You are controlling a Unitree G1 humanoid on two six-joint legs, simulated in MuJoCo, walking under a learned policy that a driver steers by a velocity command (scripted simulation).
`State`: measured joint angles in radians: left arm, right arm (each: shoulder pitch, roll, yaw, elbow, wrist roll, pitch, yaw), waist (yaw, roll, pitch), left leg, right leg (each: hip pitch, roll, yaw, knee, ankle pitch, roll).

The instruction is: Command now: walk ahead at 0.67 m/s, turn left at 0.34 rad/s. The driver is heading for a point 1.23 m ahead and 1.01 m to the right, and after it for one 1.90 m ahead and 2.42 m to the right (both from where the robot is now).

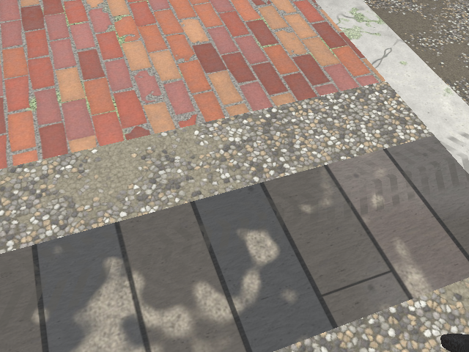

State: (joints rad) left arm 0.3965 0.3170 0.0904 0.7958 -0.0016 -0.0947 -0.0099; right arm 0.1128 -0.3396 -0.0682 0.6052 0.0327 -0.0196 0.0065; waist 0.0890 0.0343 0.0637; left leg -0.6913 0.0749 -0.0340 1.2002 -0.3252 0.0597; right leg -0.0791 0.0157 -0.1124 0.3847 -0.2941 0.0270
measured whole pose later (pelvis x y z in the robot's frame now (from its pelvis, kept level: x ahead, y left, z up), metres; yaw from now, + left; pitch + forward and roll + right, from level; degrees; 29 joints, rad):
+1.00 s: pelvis +0.31 -0.01 +0.00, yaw -46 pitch +3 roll +1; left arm 0.15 0.35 0.10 0.56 -0.03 0.07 0.03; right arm 0.05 -0.31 -0.08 0.76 0.01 -0.02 0.00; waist 0.02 -0.02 0.04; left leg -0.37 -0.07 -0.13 0.52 -0.24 -0.05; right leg -0.38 0.12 0.26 0.55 -0.21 0.00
